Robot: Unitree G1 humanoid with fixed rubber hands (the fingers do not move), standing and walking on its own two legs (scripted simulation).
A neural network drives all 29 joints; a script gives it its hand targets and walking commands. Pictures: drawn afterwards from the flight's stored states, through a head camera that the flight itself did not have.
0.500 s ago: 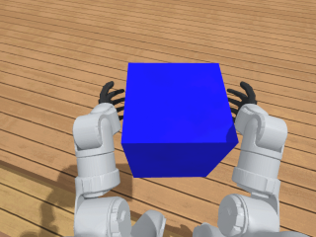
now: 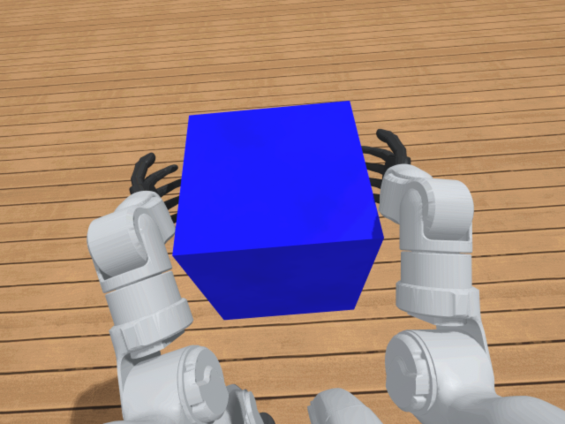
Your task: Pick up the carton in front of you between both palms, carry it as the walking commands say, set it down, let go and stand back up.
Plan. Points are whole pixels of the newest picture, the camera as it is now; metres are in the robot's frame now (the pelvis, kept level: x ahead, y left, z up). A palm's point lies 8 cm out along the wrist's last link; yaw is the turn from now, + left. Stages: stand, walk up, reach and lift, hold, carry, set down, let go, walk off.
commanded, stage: carry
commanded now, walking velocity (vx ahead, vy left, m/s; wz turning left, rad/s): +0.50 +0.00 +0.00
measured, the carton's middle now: (279, 222) +0.36 -0.04 +0.08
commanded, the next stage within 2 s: none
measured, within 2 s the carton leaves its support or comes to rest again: neither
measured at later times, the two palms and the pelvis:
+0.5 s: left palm (152, 50) +0.60 +0.10 +0.25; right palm (350, 20) +0.60 -0.21 +0.24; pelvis +0.25 -0.06 +0.07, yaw +0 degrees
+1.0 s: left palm (148, 48) +0.82 +0.15 +0.16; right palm (289, 23) +0.82 -0.15 +0.17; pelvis +0.53 +0.00 +0.08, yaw -2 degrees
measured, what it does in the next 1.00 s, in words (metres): climbs: right foot, then left foot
